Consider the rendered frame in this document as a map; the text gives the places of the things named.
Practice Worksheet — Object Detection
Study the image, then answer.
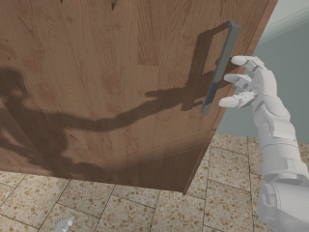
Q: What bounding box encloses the robot right upper arm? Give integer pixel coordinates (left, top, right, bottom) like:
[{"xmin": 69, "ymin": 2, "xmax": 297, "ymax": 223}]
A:
[{"xmin": 257, "ymin": 182, "xmax": 309, "ymax": 232}]

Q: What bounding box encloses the right robot hand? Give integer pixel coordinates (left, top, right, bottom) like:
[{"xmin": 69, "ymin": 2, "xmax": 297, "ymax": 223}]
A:
[{"xmin": 218, "ymin": 55, "xmax": 277, "ymax": 109}]

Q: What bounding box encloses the wardrobe door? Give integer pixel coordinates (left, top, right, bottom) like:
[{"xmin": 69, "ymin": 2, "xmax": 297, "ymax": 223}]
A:
[
  {"xmin": 0, "ymin": 100, "xmax": 51, "ymax": 171},
  {"xmin": 0, "ymin": 0, "xmax": 267, "ymax": 192}
]

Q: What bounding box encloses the right robot forearm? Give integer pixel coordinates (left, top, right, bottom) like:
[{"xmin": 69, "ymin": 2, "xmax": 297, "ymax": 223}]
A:
[{"xmin": 252, "ymin": 95, "xmax": 309, "ymax": 188}]

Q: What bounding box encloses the left robot hand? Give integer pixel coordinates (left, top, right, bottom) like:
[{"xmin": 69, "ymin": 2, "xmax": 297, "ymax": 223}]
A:
[{"xmin": 52, "ymin": 217, "xmax": 75, "ymax": 232}]

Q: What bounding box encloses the handle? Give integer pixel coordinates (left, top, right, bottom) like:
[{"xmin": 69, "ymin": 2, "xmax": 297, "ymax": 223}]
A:
[{"xmin": 201, "ymin": 20, "xmax": 241, "ymax": 115}]

